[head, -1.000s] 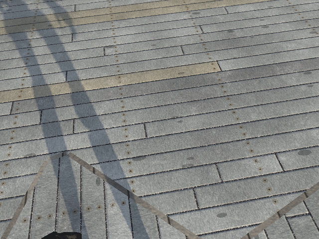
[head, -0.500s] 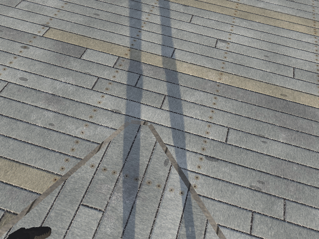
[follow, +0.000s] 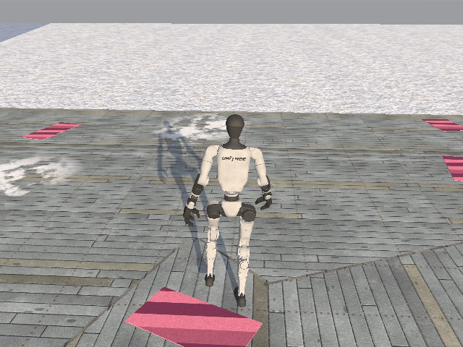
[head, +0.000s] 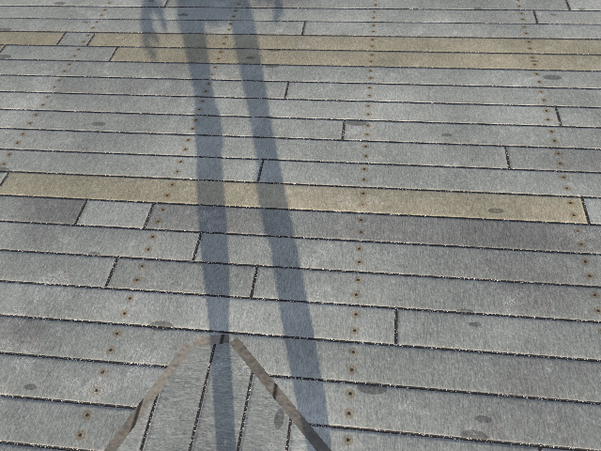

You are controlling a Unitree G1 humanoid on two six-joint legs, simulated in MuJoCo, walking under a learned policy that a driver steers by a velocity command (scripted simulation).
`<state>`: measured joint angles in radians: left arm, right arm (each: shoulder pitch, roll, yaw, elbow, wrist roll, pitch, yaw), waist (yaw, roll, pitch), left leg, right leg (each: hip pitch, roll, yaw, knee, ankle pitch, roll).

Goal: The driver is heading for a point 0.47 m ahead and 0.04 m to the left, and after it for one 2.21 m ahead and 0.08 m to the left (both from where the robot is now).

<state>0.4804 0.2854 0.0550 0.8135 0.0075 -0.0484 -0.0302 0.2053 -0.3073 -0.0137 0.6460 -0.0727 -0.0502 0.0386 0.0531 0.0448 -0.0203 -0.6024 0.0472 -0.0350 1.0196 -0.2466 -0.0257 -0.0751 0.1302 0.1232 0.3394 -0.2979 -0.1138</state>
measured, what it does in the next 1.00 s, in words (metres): walks ahead, turning left: left foot, then right foot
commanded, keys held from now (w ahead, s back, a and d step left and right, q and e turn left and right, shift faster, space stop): w+e+shift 0.16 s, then w+q+shift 0.84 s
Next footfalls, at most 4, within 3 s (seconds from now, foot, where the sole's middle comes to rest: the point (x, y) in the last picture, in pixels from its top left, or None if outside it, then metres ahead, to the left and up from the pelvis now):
0.22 left None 0.40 0.10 -0.78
0.60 right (435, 368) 0.70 -0.21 -0.78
1.02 left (330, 238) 1.10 0.05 -0.78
1.46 right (321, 134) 1.55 0.09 -0.78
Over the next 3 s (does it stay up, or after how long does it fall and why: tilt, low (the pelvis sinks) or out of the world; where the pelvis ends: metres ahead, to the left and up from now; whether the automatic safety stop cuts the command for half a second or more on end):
stays up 2.35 0.02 -0.01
